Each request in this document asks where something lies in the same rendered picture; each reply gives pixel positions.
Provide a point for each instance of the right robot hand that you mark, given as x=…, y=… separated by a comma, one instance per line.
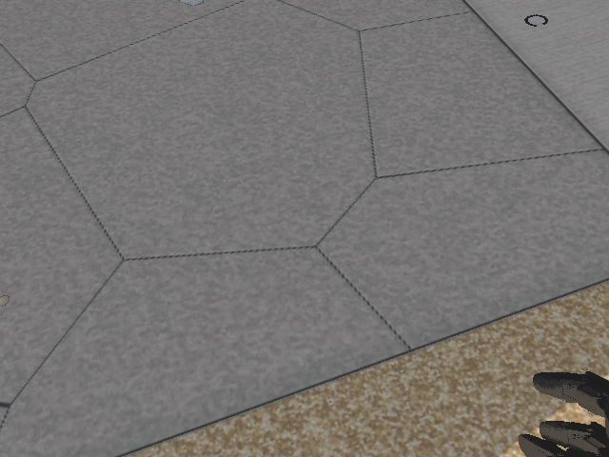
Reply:
x=591, y=392

